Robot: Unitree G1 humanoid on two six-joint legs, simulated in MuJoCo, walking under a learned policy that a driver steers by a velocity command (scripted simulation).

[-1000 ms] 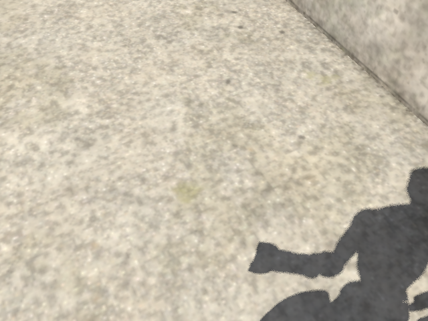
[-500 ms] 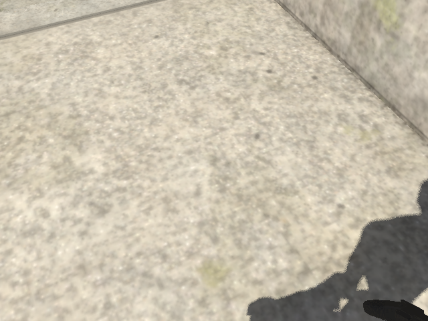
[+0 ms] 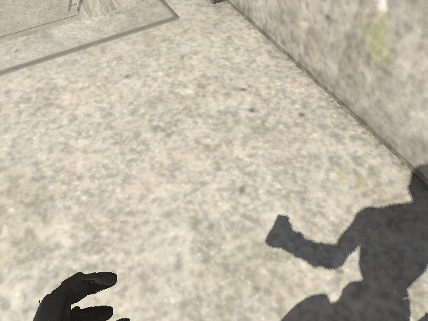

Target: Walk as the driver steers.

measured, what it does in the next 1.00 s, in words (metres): walks ahead, turning left: left foot, then right foot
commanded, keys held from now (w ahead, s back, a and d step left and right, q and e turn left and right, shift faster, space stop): w+q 0.98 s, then w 0.02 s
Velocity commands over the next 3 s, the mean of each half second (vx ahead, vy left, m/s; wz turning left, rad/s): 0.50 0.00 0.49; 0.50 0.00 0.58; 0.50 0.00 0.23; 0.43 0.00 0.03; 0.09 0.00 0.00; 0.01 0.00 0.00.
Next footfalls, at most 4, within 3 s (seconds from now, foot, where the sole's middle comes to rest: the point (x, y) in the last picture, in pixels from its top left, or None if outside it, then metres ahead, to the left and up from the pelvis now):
0.48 left None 0.38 0.18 -0.76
0.98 right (167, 243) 0.72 0.12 -0.76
1.46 left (58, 239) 0.77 0.49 -0.76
1.96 right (71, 154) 1.14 0.49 -0.76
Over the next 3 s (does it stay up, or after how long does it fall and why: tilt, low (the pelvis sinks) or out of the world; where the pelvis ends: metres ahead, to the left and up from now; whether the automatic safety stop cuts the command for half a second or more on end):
stays up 1.03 0.55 0.01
